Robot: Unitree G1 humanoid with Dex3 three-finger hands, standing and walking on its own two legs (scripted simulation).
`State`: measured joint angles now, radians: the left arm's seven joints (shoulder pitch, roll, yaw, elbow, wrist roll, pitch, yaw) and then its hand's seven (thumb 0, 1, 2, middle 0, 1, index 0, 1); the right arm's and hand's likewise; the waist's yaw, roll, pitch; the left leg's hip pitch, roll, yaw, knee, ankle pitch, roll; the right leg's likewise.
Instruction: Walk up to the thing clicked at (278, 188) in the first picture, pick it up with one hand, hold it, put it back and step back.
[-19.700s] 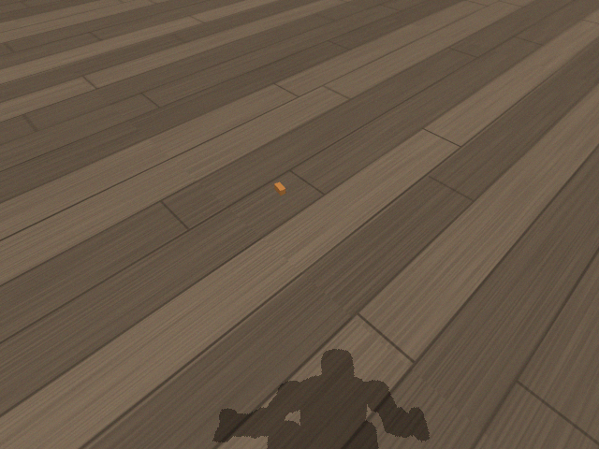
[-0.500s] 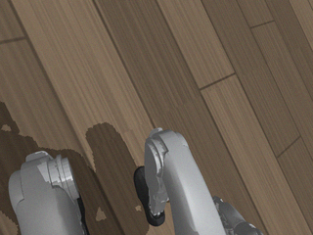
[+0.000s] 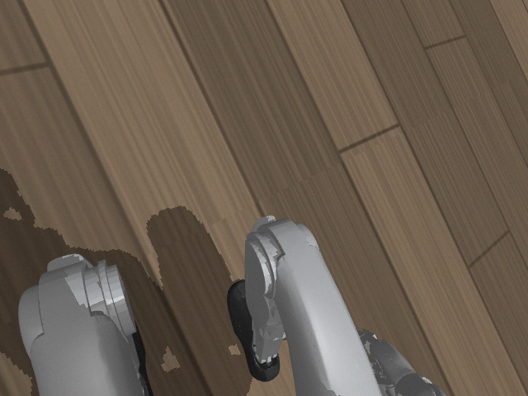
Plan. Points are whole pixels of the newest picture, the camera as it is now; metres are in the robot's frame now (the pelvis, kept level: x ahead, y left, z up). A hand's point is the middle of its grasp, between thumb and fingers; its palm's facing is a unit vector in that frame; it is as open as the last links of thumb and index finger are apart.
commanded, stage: rise first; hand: left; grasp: from above
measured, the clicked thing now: out of the picture +0.48 +0.37 -0.30
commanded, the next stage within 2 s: approach in 0.22 s
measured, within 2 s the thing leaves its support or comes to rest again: neither
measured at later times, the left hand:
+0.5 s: hand out of the picture +0.44 +0.40 -0.16, palm faces -0.47 -0.07 -0.88, open 12.5 cm
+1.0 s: hand out of the picture +0.47 +0.37 -0.15, palm faces -0.46 -0.06 -0.88, open 12.4 cm
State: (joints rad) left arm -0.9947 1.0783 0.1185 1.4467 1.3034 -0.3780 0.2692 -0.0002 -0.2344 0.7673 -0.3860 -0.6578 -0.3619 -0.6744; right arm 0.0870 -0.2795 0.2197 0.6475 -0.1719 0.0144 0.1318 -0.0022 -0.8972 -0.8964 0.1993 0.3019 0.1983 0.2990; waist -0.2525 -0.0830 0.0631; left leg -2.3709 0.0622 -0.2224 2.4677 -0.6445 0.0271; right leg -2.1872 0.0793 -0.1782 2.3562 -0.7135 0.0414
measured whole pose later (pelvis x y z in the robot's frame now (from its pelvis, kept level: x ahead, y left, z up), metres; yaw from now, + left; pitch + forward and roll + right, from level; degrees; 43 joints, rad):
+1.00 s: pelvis +0.00 -0.01 +0.00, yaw +1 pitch +31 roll -11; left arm -1.07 1.01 0.07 1.52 1.25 -0.21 0.30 0.00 -0.22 0.73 -0.36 -0.74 -0.36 -0.73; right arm 0.13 -0.30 0.24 0.62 -0.15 -0.01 0.12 0.00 -0.90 -0.89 0.20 0.30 0.20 0.30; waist -0.32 -0.04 0.06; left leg -2.38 0.07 -0.21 2.44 -0.63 0.02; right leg -2.23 0.09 -0.16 2.34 -0.68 0.03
